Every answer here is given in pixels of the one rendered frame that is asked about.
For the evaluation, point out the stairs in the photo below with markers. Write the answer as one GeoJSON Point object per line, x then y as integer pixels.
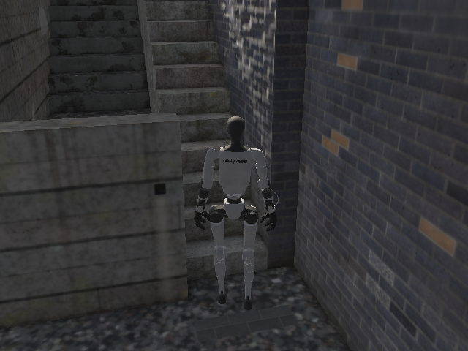
{"type": "Point", "coordinates": [185, 77]}

